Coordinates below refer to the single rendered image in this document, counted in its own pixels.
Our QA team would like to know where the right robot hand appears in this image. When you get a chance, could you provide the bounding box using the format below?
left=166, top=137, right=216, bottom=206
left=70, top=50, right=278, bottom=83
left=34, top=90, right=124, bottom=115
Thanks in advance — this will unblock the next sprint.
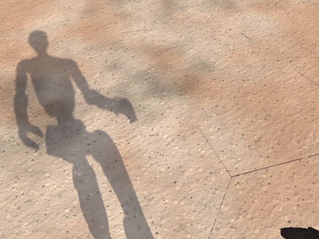
left=280, top=227, right=319, bottom=239

